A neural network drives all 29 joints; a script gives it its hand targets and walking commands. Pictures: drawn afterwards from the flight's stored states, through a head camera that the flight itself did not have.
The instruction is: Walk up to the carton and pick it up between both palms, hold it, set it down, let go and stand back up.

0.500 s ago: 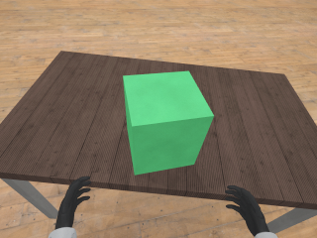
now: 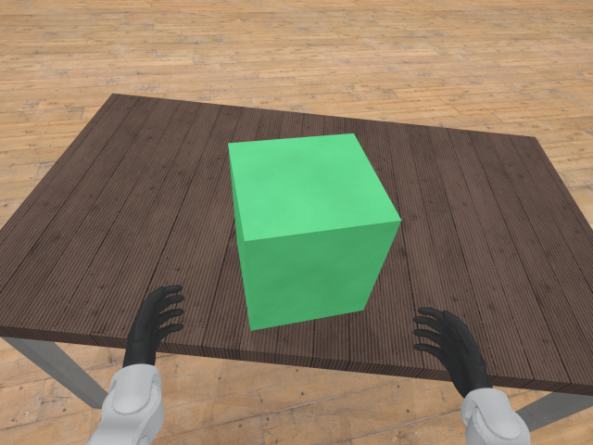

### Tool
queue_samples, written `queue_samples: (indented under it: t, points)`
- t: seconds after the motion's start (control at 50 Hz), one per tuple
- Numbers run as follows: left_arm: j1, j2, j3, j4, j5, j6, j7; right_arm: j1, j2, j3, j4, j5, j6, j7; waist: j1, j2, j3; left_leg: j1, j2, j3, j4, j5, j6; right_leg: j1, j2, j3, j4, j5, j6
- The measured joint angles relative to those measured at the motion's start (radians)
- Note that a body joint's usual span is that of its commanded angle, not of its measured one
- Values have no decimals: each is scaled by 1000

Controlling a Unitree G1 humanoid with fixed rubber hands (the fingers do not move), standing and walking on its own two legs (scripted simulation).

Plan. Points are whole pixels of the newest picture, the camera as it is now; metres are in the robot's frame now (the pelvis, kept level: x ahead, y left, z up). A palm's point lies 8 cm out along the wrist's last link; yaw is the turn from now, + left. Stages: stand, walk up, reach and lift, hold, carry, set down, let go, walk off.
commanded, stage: reach and lift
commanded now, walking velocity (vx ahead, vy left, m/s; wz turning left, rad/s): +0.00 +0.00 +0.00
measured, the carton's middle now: (301, 233) +0.45 +0.01 +0.00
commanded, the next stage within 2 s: none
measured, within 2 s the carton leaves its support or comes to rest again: neither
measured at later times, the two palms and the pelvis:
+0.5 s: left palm (141, 289) +0.29 +0.21 +0.07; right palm (460, 296) +0.31 -0.20 +0.06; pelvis +0.00 +0.00 +0.00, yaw +0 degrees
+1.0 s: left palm (151, 229) +0.35 +0.21 +0.12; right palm (455, 237) +0.38 -0.20 +0.10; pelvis +0.00 +0.00 +0.00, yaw +0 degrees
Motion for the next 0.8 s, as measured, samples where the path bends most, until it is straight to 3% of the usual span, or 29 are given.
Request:
queue_samples:
  t: [0.24, 0.56, 0.8]
  points:
    - [-65, 0, 26, -111, 0, 180, -8, -141, -3, 0, -38, 18, 124, -53, 0, 6, 0, 3, 1, 0, -20, 11, -6, 0, 0, 0, -13, 7, 0]
    - [-298, 0, 108, -116, 0, 393, -22, -366, -45, -11, -17, 42, 293, -79, 0, 17, 16, 3, 3, 0, -26, 24, -6, 0, 2, 0, -20, 21, 0]
    - [-433, 0, 144, -96, 0, 482, -23, -519, -56, -11, 47, 56, 367, -84, 0, 17, 31, 3, 3, 0, -30, 25, -6, 0, 3, 0, -24, 22, 0]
